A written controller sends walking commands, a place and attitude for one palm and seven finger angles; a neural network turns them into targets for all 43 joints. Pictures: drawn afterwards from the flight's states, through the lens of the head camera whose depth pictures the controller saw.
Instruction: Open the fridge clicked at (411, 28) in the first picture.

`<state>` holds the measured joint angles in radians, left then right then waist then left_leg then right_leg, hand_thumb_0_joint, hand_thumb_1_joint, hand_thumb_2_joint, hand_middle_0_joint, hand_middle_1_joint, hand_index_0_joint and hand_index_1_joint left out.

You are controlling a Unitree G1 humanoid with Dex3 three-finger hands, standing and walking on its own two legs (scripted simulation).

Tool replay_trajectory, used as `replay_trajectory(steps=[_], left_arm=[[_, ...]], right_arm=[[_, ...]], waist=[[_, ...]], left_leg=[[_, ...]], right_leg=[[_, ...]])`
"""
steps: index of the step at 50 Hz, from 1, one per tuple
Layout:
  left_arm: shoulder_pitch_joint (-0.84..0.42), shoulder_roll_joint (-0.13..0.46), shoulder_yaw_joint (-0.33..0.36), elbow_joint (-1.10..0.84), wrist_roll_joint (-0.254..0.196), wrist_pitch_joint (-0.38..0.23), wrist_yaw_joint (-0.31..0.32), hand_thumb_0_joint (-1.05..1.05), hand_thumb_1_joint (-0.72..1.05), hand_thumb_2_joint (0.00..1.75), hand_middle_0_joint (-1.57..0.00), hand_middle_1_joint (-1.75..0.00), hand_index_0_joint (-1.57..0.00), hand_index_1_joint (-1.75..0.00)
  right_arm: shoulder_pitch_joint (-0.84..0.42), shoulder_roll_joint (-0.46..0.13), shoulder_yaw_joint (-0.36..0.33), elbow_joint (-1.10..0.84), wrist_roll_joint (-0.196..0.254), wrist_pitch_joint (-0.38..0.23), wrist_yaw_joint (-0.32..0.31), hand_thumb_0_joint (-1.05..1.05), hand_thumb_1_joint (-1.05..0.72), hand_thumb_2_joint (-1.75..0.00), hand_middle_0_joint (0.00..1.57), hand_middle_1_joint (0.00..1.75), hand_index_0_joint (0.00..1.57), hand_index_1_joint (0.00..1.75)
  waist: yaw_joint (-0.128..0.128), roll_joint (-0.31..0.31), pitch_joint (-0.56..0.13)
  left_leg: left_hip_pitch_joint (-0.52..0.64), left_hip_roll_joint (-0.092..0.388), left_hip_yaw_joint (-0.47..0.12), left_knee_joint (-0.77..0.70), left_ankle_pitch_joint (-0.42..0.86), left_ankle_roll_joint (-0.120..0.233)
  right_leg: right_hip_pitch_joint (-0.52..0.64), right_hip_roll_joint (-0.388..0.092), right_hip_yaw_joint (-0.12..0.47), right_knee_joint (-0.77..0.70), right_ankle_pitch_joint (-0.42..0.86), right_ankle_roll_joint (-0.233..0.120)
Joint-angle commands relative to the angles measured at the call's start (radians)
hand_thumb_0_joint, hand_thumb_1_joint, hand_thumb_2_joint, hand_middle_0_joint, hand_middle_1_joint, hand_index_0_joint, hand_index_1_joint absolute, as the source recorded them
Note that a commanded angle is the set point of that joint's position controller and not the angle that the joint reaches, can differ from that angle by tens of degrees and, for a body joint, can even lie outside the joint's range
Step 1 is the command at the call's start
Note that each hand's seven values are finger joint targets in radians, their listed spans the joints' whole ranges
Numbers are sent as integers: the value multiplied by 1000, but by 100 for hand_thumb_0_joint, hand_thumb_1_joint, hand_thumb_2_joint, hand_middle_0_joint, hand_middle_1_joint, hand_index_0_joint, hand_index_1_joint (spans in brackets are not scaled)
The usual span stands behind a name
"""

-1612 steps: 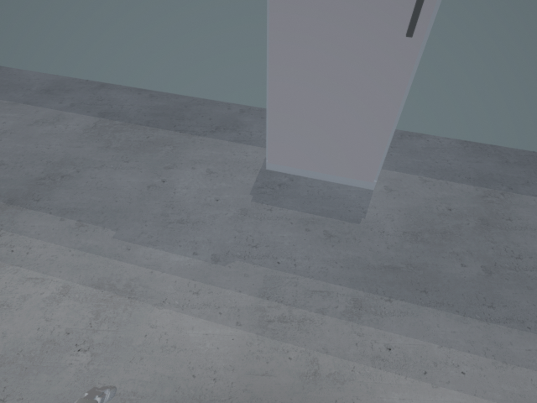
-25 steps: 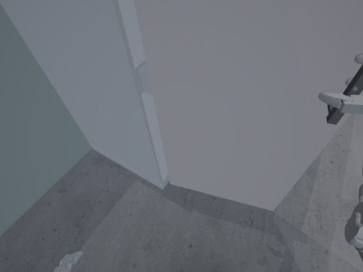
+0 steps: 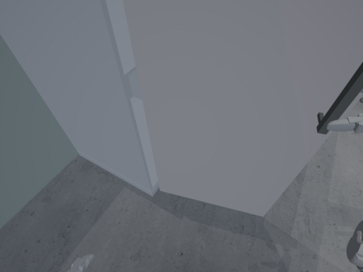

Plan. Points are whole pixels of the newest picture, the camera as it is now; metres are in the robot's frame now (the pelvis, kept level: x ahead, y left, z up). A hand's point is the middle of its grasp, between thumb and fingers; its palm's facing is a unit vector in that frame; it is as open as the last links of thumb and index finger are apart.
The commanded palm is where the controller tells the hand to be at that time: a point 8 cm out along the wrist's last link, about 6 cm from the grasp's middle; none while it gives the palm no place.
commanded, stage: slip the hand off the handle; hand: right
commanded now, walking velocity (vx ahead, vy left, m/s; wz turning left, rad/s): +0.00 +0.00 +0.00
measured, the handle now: (350, 82) +0.48 -0.30 +0.19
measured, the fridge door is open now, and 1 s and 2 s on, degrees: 75 75 75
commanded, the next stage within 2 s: draw the hand back to the body in 1.14 s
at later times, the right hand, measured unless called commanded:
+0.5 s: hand out of the picture +0.41 -0.36 +0.18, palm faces +0.38 +0.90 -0.23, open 14.7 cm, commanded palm +0.37 -0.39 +0.19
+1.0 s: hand out of the picture +0.32 -0.35 +0.18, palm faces +0.39 +0.90 -0.21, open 14.7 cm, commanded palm +0.28 -0.38 +0.19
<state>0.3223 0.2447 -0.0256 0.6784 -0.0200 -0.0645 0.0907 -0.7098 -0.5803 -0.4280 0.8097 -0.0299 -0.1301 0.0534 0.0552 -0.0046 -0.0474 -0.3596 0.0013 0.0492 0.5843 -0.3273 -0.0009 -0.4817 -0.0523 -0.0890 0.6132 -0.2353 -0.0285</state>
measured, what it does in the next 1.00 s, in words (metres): stands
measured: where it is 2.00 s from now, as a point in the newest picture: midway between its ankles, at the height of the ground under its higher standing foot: outside the picture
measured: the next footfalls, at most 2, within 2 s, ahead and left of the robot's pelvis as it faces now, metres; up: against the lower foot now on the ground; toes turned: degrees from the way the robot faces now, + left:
none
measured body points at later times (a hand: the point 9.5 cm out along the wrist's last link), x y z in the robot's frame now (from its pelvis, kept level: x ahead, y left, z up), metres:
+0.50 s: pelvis +0.00 +0.00 +0.00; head +0.05 -0.02 +0.44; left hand +0.08 +0.27 -0.10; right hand +0.39 -0.41 +0.20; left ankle -0.02 +0.12 -0.73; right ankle +0.04 -0.10 -0.73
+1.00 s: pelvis -0.01 -0.01 +0.00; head +0.00 -0.01 +0.45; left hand +0.15 +0.24 -0.09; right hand +0.30 -0.40 +0.19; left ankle -0.02 +0.12 -0.73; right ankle +0.04 -0.10 -0.73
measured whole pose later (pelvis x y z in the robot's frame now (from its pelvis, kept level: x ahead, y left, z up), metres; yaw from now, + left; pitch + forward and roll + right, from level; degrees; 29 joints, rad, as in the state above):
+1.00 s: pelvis -0.01 -0.01 +0.00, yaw -2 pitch +4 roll +2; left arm 0.28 0.25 -0.04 0.62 -0.05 -0.09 0.13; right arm -0.35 -0.57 -0.50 0.42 0.12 -0.04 0.21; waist -0.02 -0.02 -0.07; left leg -0.31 0.01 0.08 0.58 -0.33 -0.01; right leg -0.46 -0.04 -0.06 0.63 -0.24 -0.03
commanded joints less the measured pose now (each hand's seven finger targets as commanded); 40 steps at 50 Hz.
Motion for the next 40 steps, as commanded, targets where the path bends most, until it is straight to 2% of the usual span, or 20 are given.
replay_trajectory(steps=[1, 3, 5, 9, 11, 13, 16, 19, 22, 24, 26, 28, 29, 30, 31, 33, 34, 37, 39, 40], left_arm=[[55, 182, 66, -96, -3, -26, 12, 0, 90, 90, -20, -30, -20, -30], [61, 187, 69, -104, -8, -21, 15, 0, 90, 90, -20, -30, -20, -30], [58, 188, 68, -107, -14, -18, 19, 0, 90, 90, -20, -30, -20, -30], [61, 189, 71, -106, -13, -20, 26, 0, 90, 90, -20, -30, -20, -30], [61, 188, 69, -100, -11, -23, 26, 0, 90, 90, -20, -30, -20, -30], [69, 192, 68, -94, -11, -23, 32, 0, 90, 90, -20, -30, -20, -30], [72, 199, 67, -83, -14, -18, 33, 0, 90, 90, -20, -30, -20, -30], [86, 208, 65, -83, -13, -13, 36, 0, 90, 90, -20, -30, -20, -30], [94, 208, 65, -91, -10, -8, 35, 0, 90, 90, -20, -30, -20, -30], [92, 202, 70, -111, -9, -10, 28, 0, 90, 90, -20, -30, -20, -30], [83, 198, 70, -125, -9, -8, 23, 0, 90, 90, -20, -30, -20, -30], [78, 198, 73, -140, -13, -10, 21, 0, 90, 90, -20, -30, -20, -30], [68, 204, 73, -143, -19, -8, 19, 0, 90, 90, -20, -30, -20, -30], [61, 203, 71, -145, -24, -6, 21, 0, 90, 90, -20, -30, -20, -30], [56, 206, 73, -150, -27, -6, 24, 0, 90, 90, -20, -30, -20, -30], [40, 202, 68, -166, -31, -14, 28, 0, 90, 90, -20, -30, -20, -30], [30, 200, 67, -171, -28, -19, 27, 0, 90, 90, -20, -30, -20, -30], [5, 181, 65, -189, -21, -34, 25, 0, 90, 90, -20, -30, -20, -30], [-5, 178, 62, -181, -15, -47, 29, 0, 90, 90, -20, -30, -20, -30], [-13, 173, 58, -177, -17, -51, 30, 0, 90, 90, -20, -30, -20, -30]], right_arm=[[-374, -353, -63, -203, 4, -74, 19, 0, 55, -20, 25, 115, 25, 115], [-346, -373, -74, -177, 13, -63, 51, 0, 55, -20, 25, 115, 25, 115], [-392, -371, -57, -194, 22, -54, 80, 0, 55, -20, 25, 115, 25, 115], [-430, -395, -76, -272, 48, -85, 109, 0, 55, -20, 25, 115, 25, 115], [-443, -367, -54, -283, 55, -103, 116, 0, 55, -20, 25, 115, 25, 115], [-425, -396, -76, -248, 62, -109, 121, 0, 55, -20, 25, 115, 25, 115], [-435, -416, -75, -172, 53, -93, 138, 0, 55, -20, 25, 115, 25, 115], [-445, -498, -122, -120, 49, -84, 156, 0, 55, -20, 25, 115, 25, 115], [-446, -524, -137, -107, 39, -103, 172, 0, 55, -20, 25, 115, 25, 115], [-373, -495, -134, -180, 51, -129, 180, 0, 55, -20, 25, 115, 25, 115], [-287, -439, -114, -218, 72, -135, 188, 0, 55, -20, 25, 115, 25, 115], [-197, -420, -136, -249, 111, -128, 199, 0, 55, -20, 25, 115, 25, 115], [-143, -440, -167, -241, 126, -107, 205, 0, 55, -20, 25, 115, 25, 115], [-127, -423, -162, -229, 138, -86, 211, 0, 55, -20, 25, 115, 25, 115], [-125, -444, -185, -250, 145, -70, 213, 0, 55, -20, 25, 115, 25, 115], [-128, -460, -203, -313, 153, -48, 203, 0, 55, -20, 25, 115, 25, 115], [-153, -464, -203, -375, 143, -43, 192, 0, 55, -20, 25, 115, 25, 115], [-107, -415, -182, -528, 126, -52, 150, 0, 55, -20, 25, 115, 25, 115], [-75, -416, -199, -579, 131, -65, 125, 0, 55, -20, 25, 115, 25, 115], [-77, -371, -166, -599, 134, -68, 123, 0, 55, -20, 25, 115, 25, 115]], waist=[[-18, -69, -290], [-23, -55, -284], [-10, -76, -292], [-5, -134, -340], [3, -158, -325], [7, -124, -302], [10, -131, -285], [2, -122, -307], [-2, -135, -328], [-25, -168, -388], [-36, -180, -385], [-48, -117, -369], [-58, -102, -343], [-51, -65, -302], [-57, -57, -295], [-65, -76, -274], [-64, -106, -299], [-68, -184, -315], [-66, -178, -316], [-54, -183, -300]], left_leg=[[-39, -28, -20, -75, 255, 16], [-23, -26, -23, -82, 262, 16], [-36, -26, -24, -85, 266, 14], [-62, -36, -21, -84, 265, 18], [-95, -39, -15, -83, 239, 21], [-96, -41, -11, -85, 225, 21], [-113, -35, -13, -88, 194, 18], [-93, -32, -20, -85, 207, 15], [-101, -37, -16, -74, 209, 16], [-91, -44, -13, -62, 232, 22], [-100, -49, -5, -55, 235, 24], [-70, -54, 2, -58, 248, 25], [-61, -51, -4, -62, 244, 19], [-63, -49, -2, -67, 233, 15], [-55, -48, -4, -70, 226, 13], [-47, -47, -1, -74, 199, 17], [-48, -47, -5, -69, 206, 16], [-82, -52, 2, -63, 162, 23], [-77, -54, 1, -66, 157, 23], [-88, -55, 7, -65, 146, 23]], right_leg=[[301, 25, 77, -44, 234, -19], [279, 28, 70, -37, 226, -23], [296, 28, 71, -39, 230, -23], [356, 29, 87, -22, 268, -21], [375, 27, 100, -21, 262, -18], [346, 30, 102, -15, 244, -23], [321, 30, 107, -24, 201, -19], [285, 35, 100, -17, 197, -23], [293, 32, 104, -10, 216, -20], [341, 31, 103, -3, 266, -18], [360, 26, 107, -2, 290, -12], [340, 27, 106, -4, 301, -19], [308, 24, 99, -14, 268, -19], [278, 26, 94, -23, 233, -21], [264, 26, 90, -29, 216, -22], [250, 32, 88, -39, 192, -24], [270, 32, 91, -41, 202, -23], [341, 25, 112, -49, 211, -14], [351, 22, 116, -48, 202, -14], [358, 19, 125, -54, 191, -9]])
